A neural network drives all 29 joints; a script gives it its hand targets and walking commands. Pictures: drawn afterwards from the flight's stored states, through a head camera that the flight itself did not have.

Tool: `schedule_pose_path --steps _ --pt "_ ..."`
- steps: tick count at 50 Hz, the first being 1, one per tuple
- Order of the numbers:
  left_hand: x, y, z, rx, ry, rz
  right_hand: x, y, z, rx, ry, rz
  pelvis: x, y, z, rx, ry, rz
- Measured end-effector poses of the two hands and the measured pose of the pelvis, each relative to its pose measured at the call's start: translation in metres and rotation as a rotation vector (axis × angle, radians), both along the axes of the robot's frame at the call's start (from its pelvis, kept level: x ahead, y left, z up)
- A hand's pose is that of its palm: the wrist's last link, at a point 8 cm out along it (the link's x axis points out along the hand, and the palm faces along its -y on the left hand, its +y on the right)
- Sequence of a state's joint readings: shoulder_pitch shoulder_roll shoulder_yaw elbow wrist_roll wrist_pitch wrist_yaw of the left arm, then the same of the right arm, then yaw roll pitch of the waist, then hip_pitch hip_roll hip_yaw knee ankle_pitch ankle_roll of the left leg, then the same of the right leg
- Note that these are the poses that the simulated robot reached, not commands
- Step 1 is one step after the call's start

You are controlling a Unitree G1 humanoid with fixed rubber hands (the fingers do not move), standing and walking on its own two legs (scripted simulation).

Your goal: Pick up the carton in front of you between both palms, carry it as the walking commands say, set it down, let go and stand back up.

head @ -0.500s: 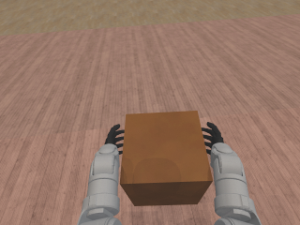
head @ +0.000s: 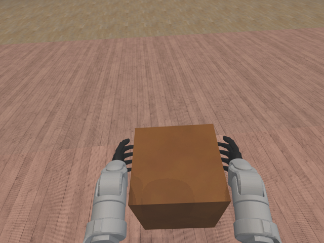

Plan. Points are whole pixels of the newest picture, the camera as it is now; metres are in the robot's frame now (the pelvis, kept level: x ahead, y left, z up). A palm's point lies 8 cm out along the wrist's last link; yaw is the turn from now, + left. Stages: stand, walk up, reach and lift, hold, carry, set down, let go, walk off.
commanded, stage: hold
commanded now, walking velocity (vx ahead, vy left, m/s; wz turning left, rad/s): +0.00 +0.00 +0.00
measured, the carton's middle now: (176, 180) +0.29 +0.00 -0.03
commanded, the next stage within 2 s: carry in 0.72 s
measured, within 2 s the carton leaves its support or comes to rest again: neither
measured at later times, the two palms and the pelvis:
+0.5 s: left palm (116, 168) +0.27 +0.15 +0.05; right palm (235, 166) +0.28 -0.14 +0.06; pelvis -0.01 +0.00 +0.00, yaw +0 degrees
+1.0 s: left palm (125, 149) +0.32 +0.14 +0.06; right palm (240, 148) +0.33 -0.16 +0.07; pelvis +0.05 -0.01 +0.00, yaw +0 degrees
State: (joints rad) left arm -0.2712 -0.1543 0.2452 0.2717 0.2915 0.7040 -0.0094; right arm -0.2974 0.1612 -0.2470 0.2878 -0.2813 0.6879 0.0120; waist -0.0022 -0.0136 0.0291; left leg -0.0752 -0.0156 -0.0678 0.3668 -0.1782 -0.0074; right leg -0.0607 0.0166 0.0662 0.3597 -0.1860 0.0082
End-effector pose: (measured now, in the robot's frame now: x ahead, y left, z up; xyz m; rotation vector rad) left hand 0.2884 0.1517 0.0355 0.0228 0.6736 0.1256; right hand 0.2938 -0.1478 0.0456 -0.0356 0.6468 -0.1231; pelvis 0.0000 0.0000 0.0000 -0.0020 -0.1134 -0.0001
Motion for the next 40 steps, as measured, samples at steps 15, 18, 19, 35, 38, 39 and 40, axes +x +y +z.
schedule_pose_path --steps 15,18,19,35,38,39,40 --pt "-0.019 0.001 0.008 0.002 0.013 0.006 -0.018 0.001 0.006 0.009 0.014 0.002 -0.014 0.000 -0.001 0.002 -0.035 -0.010" --pt "-0.019 0.002 0.008 -0.001 0.008 0.012 -0.016 0.002 0.007 0.010 0.009 0.006 -0.016 -0.001 -0.002 0.001 -0.037 -0.012" --pt "-0.019 0.003 0.009 -0.003 0.005 0.015 -0.016 0.003 0.007 0.011 0.006 0.009 -0.016 -0.001 -0.002 0.000 -0.038 -0.009" --pt "-0.011 0.002 0.011 -0.001 0.002 0.006 -0.011 0.002 0.010 -0.004 0.002 0.010 -0.007 0.000 0.000 0.000 -0.038 -0.001" --pt "-0.008 0.001 0.011 -0.005 -0.006 0.008 -0.007 0.002 0.011 0.002 -0.005 0.003 -0.004 0.000 -0.002 0.001 0.009 -0.011" --pt "-0.006 0.001 0.012 -0.005 -0.009 0.009 -0.006 0.001 0.011 0.004 -0.008 0.003 -0.002 0.000 -0.002 0.004 0.028 -0.014" --pt "-0.004 0.001 0.014 -0.005 -0.015 0.008 -0.004 0.001 0.012 0.007 -0.015 0.001 0.000 0.000 -0.002 0.006 0.047 -0.020"
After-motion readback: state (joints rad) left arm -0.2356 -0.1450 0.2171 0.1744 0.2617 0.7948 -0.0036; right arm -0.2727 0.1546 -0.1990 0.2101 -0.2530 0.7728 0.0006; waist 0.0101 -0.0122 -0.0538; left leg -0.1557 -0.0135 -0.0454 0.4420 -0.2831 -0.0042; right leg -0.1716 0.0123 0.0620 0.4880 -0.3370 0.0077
